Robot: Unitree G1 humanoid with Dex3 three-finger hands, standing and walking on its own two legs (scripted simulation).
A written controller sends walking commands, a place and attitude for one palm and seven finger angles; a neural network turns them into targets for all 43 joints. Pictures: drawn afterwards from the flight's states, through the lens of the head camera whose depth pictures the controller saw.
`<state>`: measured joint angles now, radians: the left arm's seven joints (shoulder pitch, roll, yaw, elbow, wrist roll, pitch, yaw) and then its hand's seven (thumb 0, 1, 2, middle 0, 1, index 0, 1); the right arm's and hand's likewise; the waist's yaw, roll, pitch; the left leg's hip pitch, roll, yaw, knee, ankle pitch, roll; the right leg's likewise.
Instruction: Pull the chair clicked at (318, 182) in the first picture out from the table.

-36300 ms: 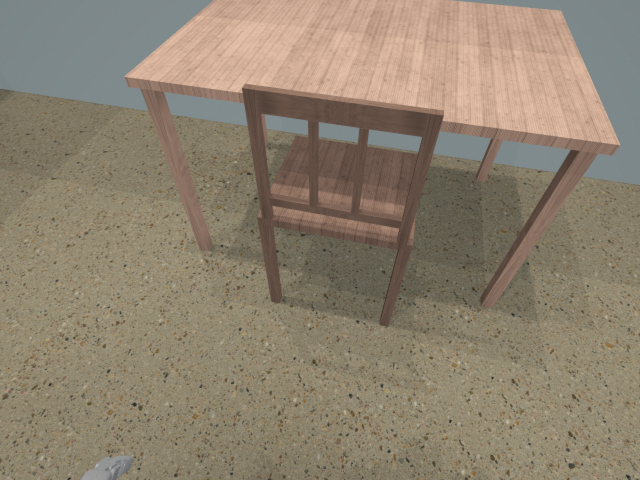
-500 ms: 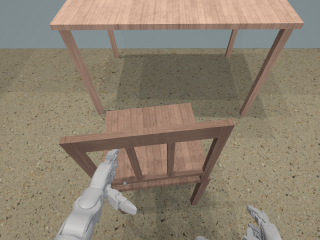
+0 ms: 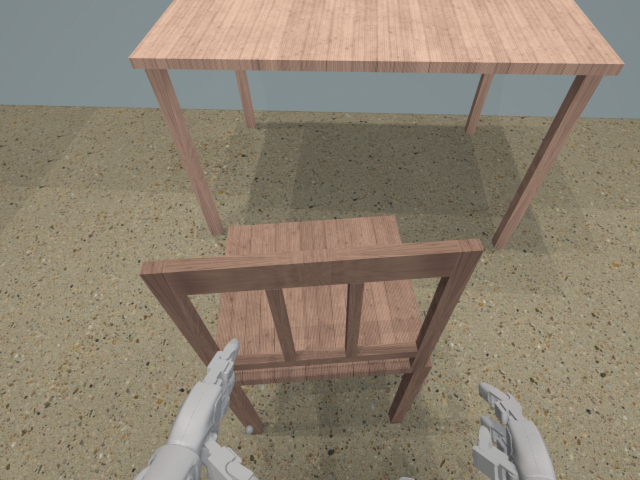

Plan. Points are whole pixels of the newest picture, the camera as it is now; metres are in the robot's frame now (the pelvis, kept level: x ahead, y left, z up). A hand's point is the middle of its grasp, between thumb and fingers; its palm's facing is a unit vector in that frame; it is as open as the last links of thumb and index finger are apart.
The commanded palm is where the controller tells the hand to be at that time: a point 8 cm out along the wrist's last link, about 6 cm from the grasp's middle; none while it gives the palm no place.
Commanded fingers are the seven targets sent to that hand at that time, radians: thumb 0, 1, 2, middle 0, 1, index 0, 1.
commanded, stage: draw the hand back to the body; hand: left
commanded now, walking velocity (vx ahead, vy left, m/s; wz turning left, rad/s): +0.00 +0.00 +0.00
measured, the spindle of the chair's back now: (282, 325) +0.35 +0.08 -0.08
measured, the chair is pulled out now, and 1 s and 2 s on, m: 0.53 0.53 0.53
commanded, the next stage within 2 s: step back with the hand held close in 1.56 s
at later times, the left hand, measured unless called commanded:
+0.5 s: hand (172, 390) +0.20 +0.15 +0.09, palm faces +0.05 -0.99 -0.10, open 17.3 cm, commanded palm +0.16 +0.21 +0.09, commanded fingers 0.00 -0.30 0.32 -0.04 -0.05 -0.04 -0.05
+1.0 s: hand (44, 359) +0.21 +0.24 +0.16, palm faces +0.38 -0.85 -0.38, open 12.0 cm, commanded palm +0.16 +0.29 +0.18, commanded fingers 0.00 0.61 0.76 -0.16 -0.24 -0.16 -0.24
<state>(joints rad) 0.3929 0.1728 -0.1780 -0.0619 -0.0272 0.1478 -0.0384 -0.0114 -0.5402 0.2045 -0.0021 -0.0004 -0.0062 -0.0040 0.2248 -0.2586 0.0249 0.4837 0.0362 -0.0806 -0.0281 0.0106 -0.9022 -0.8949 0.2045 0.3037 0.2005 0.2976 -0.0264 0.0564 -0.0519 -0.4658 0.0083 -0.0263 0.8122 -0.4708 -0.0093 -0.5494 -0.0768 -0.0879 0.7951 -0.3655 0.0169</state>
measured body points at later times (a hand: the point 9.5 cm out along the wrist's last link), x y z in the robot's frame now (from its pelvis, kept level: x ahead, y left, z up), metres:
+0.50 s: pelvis -0.01 -0.01 -0.01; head +0.03 -0.03 +0.44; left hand +0.19 +0.21 +0.10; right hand +0.17 -0.24 -0.10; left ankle -0.04 +0.13 -0.70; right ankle +0.02 -0.13 -0.70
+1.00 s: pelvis +0.01 +0.01 +0.03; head +0.02 -0.01 +0.48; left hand +0.18 +0.29 +0.18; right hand +0.22 -0.19 -0.06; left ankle -0.04 +0.13 -0.70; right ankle +0.02 -0.13 -0.70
